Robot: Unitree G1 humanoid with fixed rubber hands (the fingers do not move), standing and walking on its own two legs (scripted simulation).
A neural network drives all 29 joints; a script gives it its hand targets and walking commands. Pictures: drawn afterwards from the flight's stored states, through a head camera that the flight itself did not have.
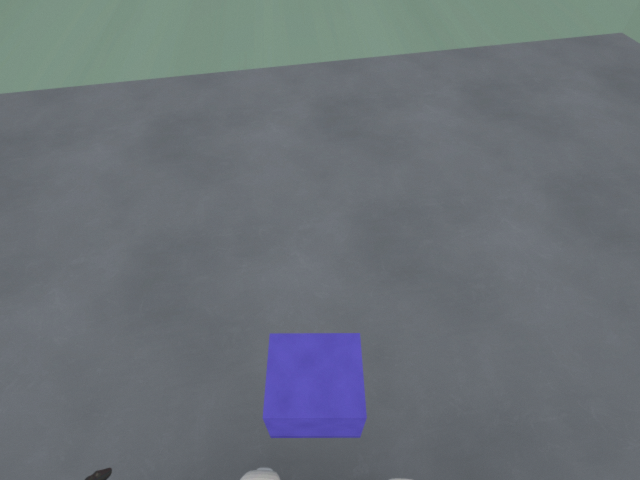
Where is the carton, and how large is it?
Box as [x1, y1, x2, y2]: [263, 333, 366, 437]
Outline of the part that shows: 270,333 263,408 263,419 270,436 359,437 366,418 359,333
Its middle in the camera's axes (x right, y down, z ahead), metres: -0.01 +0.43 +1.09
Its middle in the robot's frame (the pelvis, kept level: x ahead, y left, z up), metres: +0.45 +0.03 -0.64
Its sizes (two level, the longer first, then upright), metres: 0.255 0.223 0.205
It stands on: the floor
